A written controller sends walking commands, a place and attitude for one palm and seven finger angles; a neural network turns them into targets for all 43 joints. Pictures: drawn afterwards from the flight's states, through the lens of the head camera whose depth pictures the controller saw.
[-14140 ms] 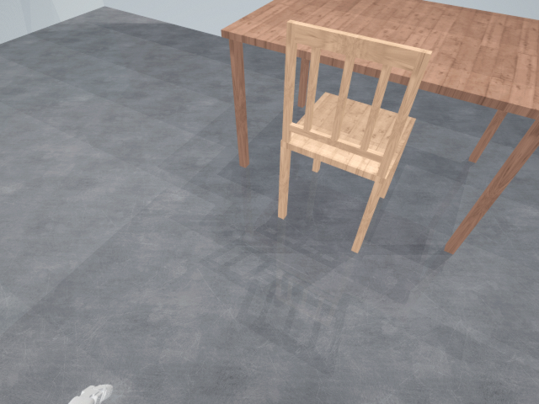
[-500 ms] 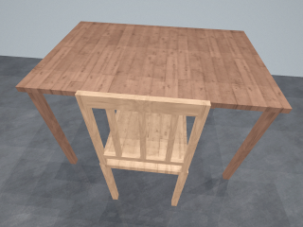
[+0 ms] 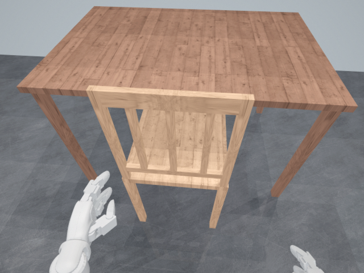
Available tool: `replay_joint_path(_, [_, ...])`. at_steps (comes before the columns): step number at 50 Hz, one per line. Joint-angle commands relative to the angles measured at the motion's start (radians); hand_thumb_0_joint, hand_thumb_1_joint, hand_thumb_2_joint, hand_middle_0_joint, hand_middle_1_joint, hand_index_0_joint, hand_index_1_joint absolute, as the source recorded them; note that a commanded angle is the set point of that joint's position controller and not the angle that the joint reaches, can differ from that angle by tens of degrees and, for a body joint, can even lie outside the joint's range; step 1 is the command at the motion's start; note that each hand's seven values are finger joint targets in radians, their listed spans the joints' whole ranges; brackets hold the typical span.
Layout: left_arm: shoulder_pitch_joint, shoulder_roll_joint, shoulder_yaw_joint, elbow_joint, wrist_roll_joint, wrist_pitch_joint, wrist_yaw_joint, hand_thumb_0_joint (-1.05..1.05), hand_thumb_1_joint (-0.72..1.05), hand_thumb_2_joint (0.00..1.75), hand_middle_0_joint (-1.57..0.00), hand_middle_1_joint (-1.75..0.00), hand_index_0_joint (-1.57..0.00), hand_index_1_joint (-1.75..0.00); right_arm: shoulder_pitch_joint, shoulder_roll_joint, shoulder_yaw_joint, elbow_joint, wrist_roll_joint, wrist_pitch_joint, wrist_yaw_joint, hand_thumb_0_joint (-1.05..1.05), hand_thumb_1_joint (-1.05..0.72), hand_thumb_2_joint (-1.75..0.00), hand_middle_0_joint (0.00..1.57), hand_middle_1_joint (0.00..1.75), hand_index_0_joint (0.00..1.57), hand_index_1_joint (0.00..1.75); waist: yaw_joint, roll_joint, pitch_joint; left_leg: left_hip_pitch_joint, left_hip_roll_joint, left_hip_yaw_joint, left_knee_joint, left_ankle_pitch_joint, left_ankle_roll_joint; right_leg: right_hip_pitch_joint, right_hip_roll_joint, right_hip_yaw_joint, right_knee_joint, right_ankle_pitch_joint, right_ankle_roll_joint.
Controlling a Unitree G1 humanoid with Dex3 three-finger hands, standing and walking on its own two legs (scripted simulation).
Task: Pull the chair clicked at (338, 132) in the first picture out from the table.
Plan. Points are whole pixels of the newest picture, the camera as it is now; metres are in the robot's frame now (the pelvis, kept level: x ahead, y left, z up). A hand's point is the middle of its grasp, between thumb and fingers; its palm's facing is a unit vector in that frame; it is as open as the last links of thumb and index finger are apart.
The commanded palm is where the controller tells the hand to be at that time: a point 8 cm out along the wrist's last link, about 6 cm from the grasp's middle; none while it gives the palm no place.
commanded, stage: raise the hand toward the chair's back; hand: left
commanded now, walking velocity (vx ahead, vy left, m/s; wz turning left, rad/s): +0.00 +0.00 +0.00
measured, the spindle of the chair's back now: (172, 143) +0.49 +0.04 -0.05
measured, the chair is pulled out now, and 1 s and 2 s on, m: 0.00 0.00 0.00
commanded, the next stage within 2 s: aim the fingers beside a spindle in 1.84 s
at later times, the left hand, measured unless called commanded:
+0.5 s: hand (129, 243) +0.20 +0.12 -0.03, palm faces -0.22 -0.97 -0.03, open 12.2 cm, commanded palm +0.17 +0.21 -0.03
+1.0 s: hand (105, 229) +0.22 +0.17 -0.01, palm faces -0.05 -1.00 -0.05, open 16.2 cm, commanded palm +0.20 +0.23 -0.02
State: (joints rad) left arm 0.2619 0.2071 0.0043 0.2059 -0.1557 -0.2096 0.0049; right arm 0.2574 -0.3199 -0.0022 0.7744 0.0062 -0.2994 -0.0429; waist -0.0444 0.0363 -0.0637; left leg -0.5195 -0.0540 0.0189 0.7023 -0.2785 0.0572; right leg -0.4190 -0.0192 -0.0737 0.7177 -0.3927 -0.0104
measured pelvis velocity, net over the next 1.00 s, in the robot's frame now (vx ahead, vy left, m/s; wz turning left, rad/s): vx -0.01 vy -0.01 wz -0.03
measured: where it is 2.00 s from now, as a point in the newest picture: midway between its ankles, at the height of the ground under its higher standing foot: outside the picture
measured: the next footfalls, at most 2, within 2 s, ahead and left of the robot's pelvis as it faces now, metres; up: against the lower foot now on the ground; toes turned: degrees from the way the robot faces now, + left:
none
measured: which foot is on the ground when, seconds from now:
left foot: down 0.00-1.00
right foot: down 0.00-1.00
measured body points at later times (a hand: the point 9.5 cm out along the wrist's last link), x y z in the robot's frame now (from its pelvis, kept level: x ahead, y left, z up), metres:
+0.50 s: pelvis -0.03 -0.03 -0.08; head +0.04 -0.03 +0.36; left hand +0.21 +0.17 -0.03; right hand +0.18 -0.22 -0.17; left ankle +0.05 +0.08 -0.71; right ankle -0.02 -0.11 -0.72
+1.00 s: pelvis -0.01 -0.01 -0.06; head +0.05 +0.00 +0.39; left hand +0.22 +0.23 +0.00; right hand +0.17 -0.26 -0.12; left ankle +0.05 +0.08 -0.72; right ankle -0.02 -0.11 -0.71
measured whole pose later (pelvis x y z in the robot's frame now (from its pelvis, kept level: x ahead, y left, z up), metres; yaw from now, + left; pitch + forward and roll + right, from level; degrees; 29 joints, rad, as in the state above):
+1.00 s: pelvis -0.01 -0.01 -0.06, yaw -1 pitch +14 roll -3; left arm 0.37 0.25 0.16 0.00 -0.27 -0.41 -0.26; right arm 0.19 -0.24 -0.02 0.57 0.03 -0.23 -0.07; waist -0.02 0.03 -0.13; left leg -0.90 0.01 -0.01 1.11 -0.45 0.04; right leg -0.77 0.03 -0.10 1.07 -0.54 -0.04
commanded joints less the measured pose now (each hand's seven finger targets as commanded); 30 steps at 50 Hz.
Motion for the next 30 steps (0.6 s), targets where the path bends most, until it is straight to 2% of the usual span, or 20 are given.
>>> replay_joint_path(1, [0.340, 0.000, 0.099, 0.043, -0.079, -0.236, -0.223, 0.00, 0.57, 0.76, -0.17, -0.25, -0.17, -0.25, -0.128, -0.093, -0.063, -0.249, -0.006, -0.057, 0.043, 0.00, -0.90, -0.90, 0.20, 0.30, 0.20, 0.30, 0.121, -0.205, -0.090, -0.082, 0.032, -0.058, 0.082, -0.033, -0.066, -0.258, 0.016, -0.001, 0.058, -0.014, -0.045])
replay_joint_path(2, [0.343, 0.039, 0.149, 0.026, -0.092, -0.290, -0.281, 0.00, 0.55, 0.75, -0.16, -0.25, -0.16, -0.25, -0.148, -0.098, -0.067, -0.280, -0.008, -0.047, 0.055, 0.00, -0.90, -0.90, 0.20, 0.30, 0.20, 0.30, 0.133, -0.132, -0.142, -0.107, 0.027, -0.042, 0.131, 0.006, -0.071, -0.253, 0.008, 0.012, 0.121, 0.063, -0.055])
replay_joint_path(3, [0.350, 0.136, 0.264, 0.051, -0.082, -0.335, -0.314, 0.00, 0.53, 0.74, -0.16, -0.24, -0.16, -0.24, -0.147, -0.092, -0.078, -0.288, -0.004, -0.028, 0.067, 0.00, -0.90, -0.90, 0.20, 0.30, 0.20, 0.30, 0.158, 0.000, -0.175, -0.132, 0.024, -0.032, 0.172, 0.050, -0.079, -0.247, 0.000, 0.033, 0.177, 0.134, -0.067])
replay_joint_path(4, [0.338, 0.154, 0.280, -0.025, -0.070, -0.358, -0.318, 0.00, 0.50, 0.73, -0.16, -0.24, -0.16, -0.24, -0.170, -0.082, -0.082, -0.331, -0.007, -0.007, 0.076, 0.00, -0.90, -0.90, 0.20, 0.30, 0.20, 0.30, 0.168, 0.047, -0.217, -0.148, 0.024, -0.017, 0.200, 0.069, -0.073, -0.258, 0.003, 0.029, 0.226, 0.152, -0.064])
replay_joint_path(5, [0.326, 0.139, 0.259, -0.090, -0.063, -0.355, -0.311, 0.00, 0.48, 0.72, -0.16, -0.23, -0.16, -0.23, -0.202, -0.068, -0.080, -0.378, -0.007, 0.017, 0.079, 0.00, -0.90, -0.90, 0.20, 0.30, 0.20, 0.30, 0.169, 0.046, -0.223, -0.177, 0.025, -0.008, 0.222, 0.050, -0.064, -0.283, 0.010, 0.035, 0.254, 0.132, -0.059])
replay_joint_path(7, [0.208, 0.108, 0.214, -0.260, -0.062, -0.344, -0.278, 0.00, 0.43, 0.70, -0.15, -0.23, -0.15, -0.23, -0.239, -0.051, -0.076, -0.450, 0.003, 0.049, 0.076, 0.00, -0.90, -0.90, 0.20, 0.30, 0.20, 0.30, 0.147, 0.048, -0.242, -0.212, 0.027, -0.008, 0.256, -0.013, -0.048, -0.331, 0.018, 0.059, 0.278, 0.078, -0.053])
replay_joint_path(8, [0.155, 0.125, 0.223, -0.320, -0.060, -0.337, -0.251, 0.00, 0.41, 0.69, -0.15, -0.22, -0.15, -0.22, -0.230, -0.049, -0.076, -0.454, 0.005, 0.061, 0.070, 0.00, -0.90, -0.90, 0.20, 0.30, 0.20, 0.30, 0.129, 0.043, -0.225, -0.235, 0.035, -0.023, 0.268, -0.059, -0.043, -0.364, 0.025, 0.074, 0.270, 0.030, -0.049])
replay_joint_path(11, [0.024, 0.115, 0.177, -0.562, -0.081, -0.369, -0.209, 0.00, 0.34, 0.66, -0.14, -0.21, -0.14, -0.21, -0.162, -0.033, -0.067, -0.463, 0.004, 0.062, 0.042, 0.00, -0.90, -0.90, 0.20, 0.30, 0.20, 0.30, 0.062, 0.135, -0.290, -0.177, 0.052, -0.061, 0.318, -0.068, -0.023, -0.416, 0.033, 0.097, 0.254, -0.019, -0.042])
replay_joint_path(12, [-0.004, 0.124, 0.169, -0.617, -0.085, -0.388, -0.208, 0.00, 0.32, 0.65, -0.14, -0.21, -0.14, -0.21, -0.140, -0.029, -0.061, -0.452, 0.001, 0.056, 0.027, 0.00, -0.90, -0.90, 0.20, 0.30, 0.20, 0.30, 0.043, 0.126, -0.317, -0.160, 0.057, -0.070, 0.341, -0.042, -0.019, -0.420, 0.036, 0.101, 0.253, -0.004, -0.039])
replay_joint_path(13, [-0.061, 0.118, 0.134, -0.657, -0.080, -0.399, -0.220, 0.00, 0.29, 0.64, -0.14, -0.20, -0.14, -0.20, -0.128, -0.037, -0.052, -0.441, 0.000, 0.050, 0.016, 0.00, -0.90, -0.90, 0.20, 0.30, 0.20, 0.30, 0.005, 0.074, -0.330, -0.166, 0.066, -0.080, 0.365, -0.052, -0.014, -0.451, 0.044, 0.100, 0.256, -0.020, -0.029])
replay_joint_path(14, [-0.065, 0.100, 0.100, -0.645, -0.087, -0.406, -0.242, 0.00, 0.27, 0.63, -0.14, -0.20, -0.14, -0.20, -0.124, -0.038, -0.046, -0.418, 0.002, 0.036, 0.002, 0.00, -0.90, -0.90, 0.20, 0.30, 0.20, 0.30, -0.006, 0.075, -0.324, -0.168, 0.070, -0.084, 0.385, -0.048, -0.009, -0.461, 0.041, 0.112, 0.245, -0.029, -0.026])
replay_joint_path(16, [-0.073, 0.078, 0.043, -0.553, -0.099, -0.391, -0.307, 0.00, 0.22, 0.61, -0.13, -0.19, -0.13, -0.19, -0.114, -0.047, -0.030, -0.378, 0.012, 0.009, -0.017, 0.00, -0.90, -0.90, 0.20, 0.30, 0.20, 0.30, -0.043, 0.028, -0.238, -0.231, 0.075, -0.088, 0.413, -0.102, -0.004, -0.484, 0.040, 0.118, 0.211, -0.098, -0.015])
replay_joint_path(18, [-0.055, 0.069, 0.023, -0.436, -0.106, -0.331, -0.370, 0.00, 0.18, 0.59, -0.13, -0.19, -0.13, -0.19, -0.113, -0.056, -0.022, -0.354, 0.026, -0.007, -0.036, 0.00, -0.90, -0.90, 0.20, 0.30, 0.20, 0.30, -0.061, -0.028, -0.198, -0.282, 0.077, -0.092, 0.422, -0.152, -0.001, -0.494, 0.038, 0.127, 0.179, -0.169, -0.006])
replay_joint_path(20, [-0.044, 0.115, 0.068, -0.339, -0.110, -0.247, -0.409, 0.00, 0.13, 0.57, -0.12, -0.18, -0.12, -0.18, -0.117, -0.062, -0.022, -0.351, 0.036, -0.002, -0.054, 0.00, -0.90, -0.90, 0.20, 0.30, 0.20, 0.30, -0.048, -0.090, -0.195, -0.349, 0.071, -0.080, 0.422, -0.196, -0.005, -0.472, 0.024, 0.152, 0.138, -0.257, 0.004])
replay_joint_path(22, [-0.015, 0.166, 0.141, -0.312, -0.121, -0.163, -0.416, 0.00, 0.08, 0.55, -0.12, -0.17, -0.12, -0.17, -0.144, -0.060, -0.021, -0.369, 0.042, 0.010, -0.061, 0.00, -0.90, -0.90, 0.20, 0.30, 0.20, 0.30, 0.001, -0.084, -0.243, -0.356, 0.060, -0.075, 0.392, -0.200, -0.007, -0.413, 0.011, 0.160, 0.121, -0.295, 0.003])
replay_joint_path(23, [0.040, 0.214, 0.223, -0.273, -0.125, -0.120, -0.398, 0.00, 0.06, 0.54, -0.12, -0.17, -0.12, -0.17, -0.165, -0.054, -0.026, -0.370, 0.047, 0.018, -0.062, 0.00, -0.90, -0.90, 0.20, 0.30, 0.20, 0.30, 0.042, -0.064, -0.259, -0.336, 0.057, -0.075, 0.374, -0.172, -0.011, -0.378, 0.012, 0.159, 0.120, -0.269, 0.000])
replay_joint_path(25, [0.082, 0.203, 0.278, -0.373, -0.157, -0.082, -0.353, 0.00, 0.01, 0.52, -0.11, -0.16, -0.11, -0.16, -0.171, -0.025, -0.027, -0.400, 0.044, 0.033, -0.053, 0.00, -0.90, -0.90, 0.20, 0.30, 0.20, 0.30, 0.086, -0.037, -0.366, -0.265, 0.050, -0.072, 0.337, -0.074, -0.013, -0.272, 0.008, 0.138, 0.141, -0.125, -0.001])
replay_joint_path(28, [0.146, 0.199, 0.346, -0.454, -0.173, -0.101, -0.248, 0.00, -0.06, 0.49, -0.10, -0.15, -0.10, -0.15, -0.159, 0.009, -0.038, -0.393, 0.038, 0.048, -0.040, 0.00, -0.90, -0.90, 0.20, 0.30, 0.20, 0.30, 0.117, -0.039, -0.431, -0.204, 0.057, -0.073, 0.309, 0.063, -0.021, -0.174, 0.014, 0.113, 0.179, 0.122, 0.007])
replay_joint_path(29, [0.155, 0.171, 0.317, -0.490, -0.166, -0.127, -0.225, 0.00, -0.08, 0.48, -0.10, -0.15, -0.10, -0.15, -0.138, 0.016, -0.038, -0.388, 0.035, 0.047, -0.032, 0.00, -0.90, -0.90, 0.20, 0.30, 0.20, 0.30, 0.112, -0.011, -0.431, -0.187, 0.058, -0.070, 0.299, 0.098, -0.023, -0.175, 0.016, 0.099, 0.194, 0.175, -0.001])
replay_joint_path(30, [0.164, 0.155, 0.298, -0.469, -0.150, -0.149, -0.207, 0.00, -0.10, 0.47, -0.10, -0.14, -0.10, -0.14, -0.130, 0.021, -0.042, -0.375, 0.033, 0.048, -0.028, 0.00, -0.90, -0.90, 0.20, 0.30, 0.20, 0.30, 0.098, -0.022, -0.384, -0.186, 0.063, -0.068, 0.295, 0.106, -0.024, -0.205, 0.020, 0.087, 0.199, 0.193, -0.002])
